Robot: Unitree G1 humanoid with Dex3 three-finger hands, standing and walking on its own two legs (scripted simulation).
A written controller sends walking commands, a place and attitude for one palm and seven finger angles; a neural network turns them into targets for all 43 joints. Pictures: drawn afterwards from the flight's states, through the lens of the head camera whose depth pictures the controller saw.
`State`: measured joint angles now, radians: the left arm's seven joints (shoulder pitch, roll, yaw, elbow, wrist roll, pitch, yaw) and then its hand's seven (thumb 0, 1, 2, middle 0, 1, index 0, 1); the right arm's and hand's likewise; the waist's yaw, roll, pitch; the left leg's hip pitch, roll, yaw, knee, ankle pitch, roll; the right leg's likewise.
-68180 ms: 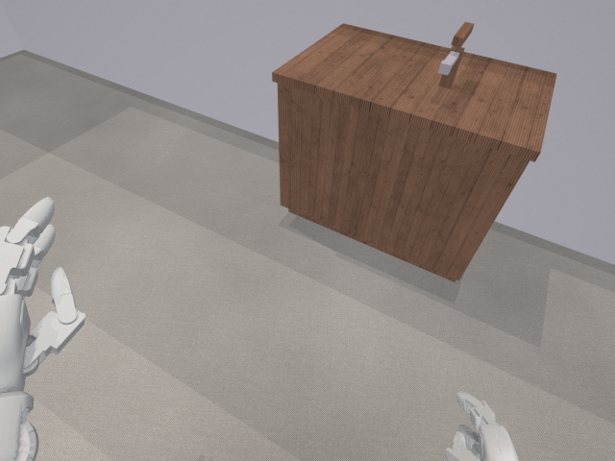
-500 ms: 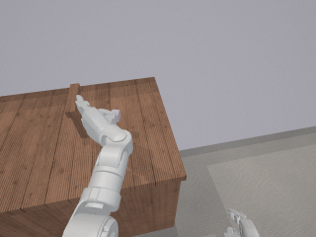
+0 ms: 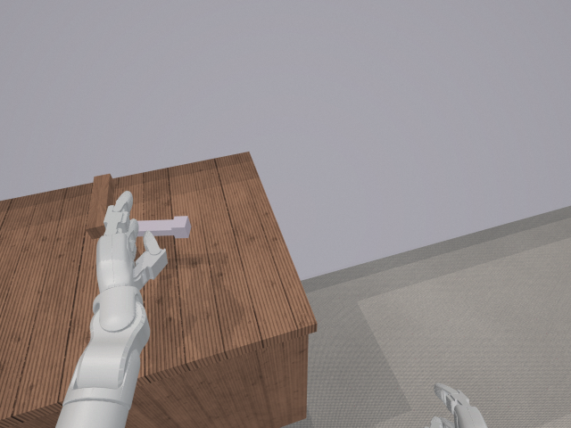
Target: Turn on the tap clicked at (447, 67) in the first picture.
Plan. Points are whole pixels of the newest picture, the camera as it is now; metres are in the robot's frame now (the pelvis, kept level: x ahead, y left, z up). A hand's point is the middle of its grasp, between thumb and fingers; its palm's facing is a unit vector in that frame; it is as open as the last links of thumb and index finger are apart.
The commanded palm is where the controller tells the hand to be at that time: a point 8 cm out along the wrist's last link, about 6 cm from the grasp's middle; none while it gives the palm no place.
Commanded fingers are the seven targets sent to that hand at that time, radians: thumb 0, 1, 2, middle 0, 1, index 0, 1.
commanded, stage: draw the hand back beside the body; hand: left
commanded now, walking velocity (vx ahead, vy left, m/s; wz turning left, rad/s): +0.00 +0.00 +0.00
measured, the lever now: (181, 227) +0.44 +0.21 +0.03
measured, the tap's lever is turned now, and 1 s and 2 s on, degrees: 74 74 74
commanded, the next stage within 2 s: step back with the hand held close in 1.18 s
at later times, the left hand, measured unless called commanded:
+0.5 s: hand (104, 286) +0.25 +0.23 +0.13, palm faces +0.29 -0.92 -0.28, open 7.6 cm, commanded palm +0.21 +0.28 +0.15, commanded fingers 0.00 0.90 0.90 -0.19 -0.27 -0.19 -0.27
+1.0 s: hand (29, 321) +0.20 +0.28 +0.15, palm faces +0.43 -0.82 -0.37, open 7.4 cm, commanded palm +0.15 +0.32 +0.17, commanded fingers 0.00 0.90 0.90 -0.20 -0.30 -0.20 -0.30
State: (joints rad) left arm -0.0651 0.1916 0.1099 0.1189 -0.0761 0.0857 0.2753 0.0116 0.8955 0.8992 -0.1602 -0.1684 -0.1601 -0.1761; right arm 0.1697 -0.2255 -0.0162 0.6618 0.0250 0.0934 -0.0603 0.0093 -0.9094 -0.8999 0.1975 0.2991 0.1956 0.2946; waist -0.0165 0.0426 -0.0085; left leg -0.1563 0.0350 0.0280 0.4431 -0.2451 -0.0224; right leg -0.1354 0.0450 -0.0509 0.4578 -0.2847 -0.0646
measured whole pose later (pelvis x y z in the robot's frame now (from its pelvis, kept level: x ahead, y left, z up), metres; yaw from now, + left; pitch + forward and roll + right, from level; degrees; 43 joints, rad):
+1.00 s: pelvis +0.00 +0.03 +0.00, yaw +2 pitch -4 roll +0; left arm 0.45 0.34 0.26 -0.39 -0.07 -0.09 0.13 0.01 0.89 0.90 -0.20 -0.30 -0.20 -0.30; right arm 0.17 -0.23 -0.01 0.64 0.01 -0.04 -0.04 0.01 -0.91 -0.90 0.20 0.30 0.20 0.29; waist 0.06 0.07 0.04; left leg -0.11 0.00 0.01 0.43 -0.25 0.01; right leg -0.05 0.01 -0.07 0.39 -0.26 -0.03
